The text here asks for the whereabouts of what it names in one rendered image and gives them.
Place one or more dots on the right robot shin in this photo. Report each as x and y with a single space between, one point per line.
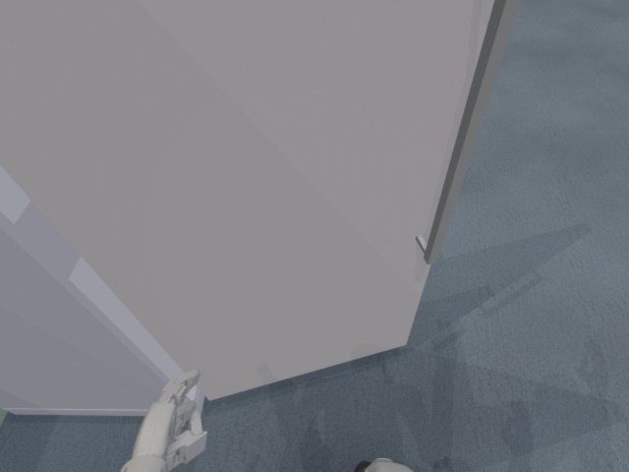
379 460

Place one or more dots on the handle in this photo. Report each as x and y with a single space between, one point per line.
499 28

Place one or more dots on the left robot hand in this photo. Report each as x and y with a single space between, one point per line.
159 434

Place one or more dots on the fridge door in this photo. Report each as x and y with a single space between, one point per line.
248 177

